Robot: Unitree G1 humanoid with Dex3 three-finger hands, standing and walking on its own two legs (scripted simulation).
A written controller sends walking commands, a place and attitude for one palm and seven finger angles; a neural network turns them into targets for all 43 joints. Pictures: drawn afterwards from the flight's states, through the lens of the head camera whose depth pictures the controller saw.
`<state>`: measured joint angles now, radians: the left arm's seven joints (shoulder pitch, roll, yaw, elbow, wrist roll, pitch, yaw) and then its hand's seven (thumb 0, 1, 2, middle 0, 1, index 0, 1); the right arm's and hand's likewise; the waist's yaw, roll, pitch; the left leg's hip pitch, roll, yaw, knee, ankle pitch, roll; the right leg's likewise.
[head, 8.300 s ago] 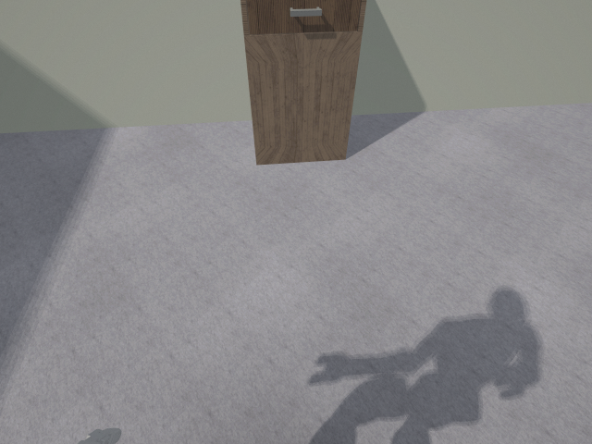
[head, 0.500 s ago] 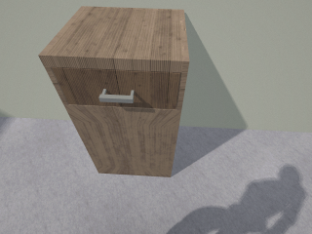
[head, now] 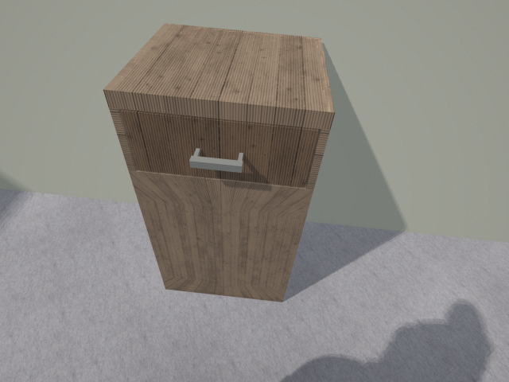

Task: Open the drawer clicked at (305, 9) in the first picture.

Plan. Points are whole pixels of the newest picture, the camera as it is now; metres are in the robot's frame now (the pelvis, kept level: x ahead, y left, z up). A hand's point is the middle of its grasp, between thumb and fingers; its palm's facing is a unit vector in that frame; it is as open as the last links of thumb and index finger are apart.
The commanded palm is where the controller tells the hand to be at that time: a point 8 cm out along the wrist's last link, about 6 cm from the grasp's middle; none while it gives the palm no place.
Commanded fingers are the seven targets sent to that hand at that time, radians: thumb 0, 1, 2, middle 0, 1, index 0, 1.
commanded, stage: shuffle to correct the standing spot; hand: left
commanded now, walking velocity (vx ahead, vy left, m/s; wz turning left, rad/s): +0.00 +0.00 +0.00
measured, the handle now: (217, 159) +0.60 +0.13 +0.00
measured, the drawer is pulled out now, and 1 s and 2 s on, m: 0.00 0.00 0.00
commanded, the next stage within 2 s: come to a stop and stand still in 0.66 s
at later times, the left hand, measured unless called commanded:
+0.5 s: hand out of the picture -0.06 +0.12 -0.18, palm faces +0.12 -0.99 -0.12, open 7.4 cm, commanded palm none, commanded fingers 0.00 0.90 0.90 -0.20 -0.30 -0.20 -0.30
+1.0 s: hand out of the picture +0.13 +0.09 -0.17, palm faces +0.03 -0.97 -0.23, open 7.2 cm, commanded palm none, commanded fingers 0.00 0.90 0.90 -0.20 -0.30 -0.20 -0.30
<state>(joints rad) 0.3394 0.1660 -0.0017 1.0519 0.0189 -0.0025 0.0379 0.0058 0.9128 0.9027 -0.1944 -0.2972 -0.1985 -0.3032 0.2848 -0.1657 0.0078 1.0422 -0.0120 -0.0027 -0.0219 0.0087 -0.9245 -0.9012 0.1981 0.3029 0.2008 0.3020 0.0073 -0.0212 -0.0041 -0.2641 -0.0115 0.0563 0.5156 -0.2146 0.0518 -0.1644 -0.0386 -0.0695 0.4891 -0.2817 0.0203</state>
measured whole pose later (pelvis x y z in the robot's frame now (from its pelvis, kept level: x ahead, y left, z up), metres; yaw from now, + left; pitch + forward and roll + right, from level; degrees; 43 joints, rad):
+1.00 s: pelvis +0.08 -0.09 +0.00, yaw -1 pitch -1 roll +1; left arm 0.26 0.15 0.04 1.02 0.03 -0.03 0.04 0.02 0.95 0.90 -0.19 -0.30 -0.20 -0.30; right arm 0.35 -0.14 -0.03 1.11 -0.01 0.02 -0.02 0.01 -0.91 -0.90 0.20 0.30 0.20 0.30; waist -0.01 0.02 0.03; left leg -0.34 0.05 0.08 0.80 -0.48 0.01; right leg -0.30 -0.05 -0.12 0.54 -0.23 -0.03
